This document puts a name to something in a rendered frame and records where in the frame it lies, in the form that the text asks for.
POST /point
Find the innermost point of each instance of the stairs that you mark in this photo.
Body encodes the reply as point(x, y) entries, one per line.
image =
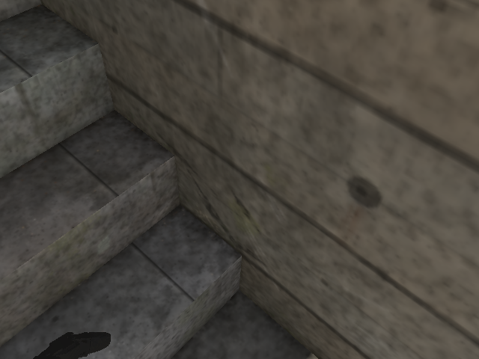
point(92, 234)

